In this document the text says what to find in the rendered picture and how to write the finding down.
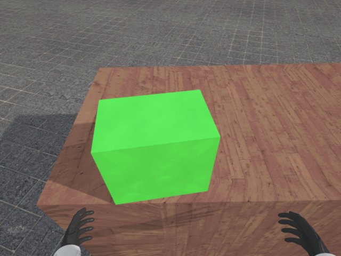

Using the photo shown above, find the carton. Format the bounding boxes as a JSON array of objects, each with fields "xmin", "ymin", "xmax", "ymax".
[{"xmin": 91, "ymin": 90, "xmax": 220, "ymax": 205}]

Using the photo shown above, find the robot left hand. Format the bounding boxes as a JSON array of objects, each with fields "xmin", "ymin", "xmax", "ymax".
[{"xmin": 61, "ymin": 208, "xmax": 95, "ymax": 247}]

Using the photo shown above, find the robot right hand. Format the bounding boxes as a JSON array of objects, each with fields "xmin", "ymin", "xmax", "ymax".
[{"xmin": 278, "ymin": 211, "xmax": 330, "ymax": 256}]

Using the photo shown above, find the pedestal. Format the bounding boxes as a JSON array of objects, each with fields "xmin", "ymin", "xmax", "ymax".
[{"xmin": 36, "ymin": 63, "xmax": 341, "ymax": 256}]

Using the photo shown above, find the robot left forearm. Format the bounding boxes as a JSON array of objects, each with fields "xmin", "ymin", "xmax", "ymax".
[{"xmin": 54, "ymin": 245, "xmax": 81, "ymax": 256}]

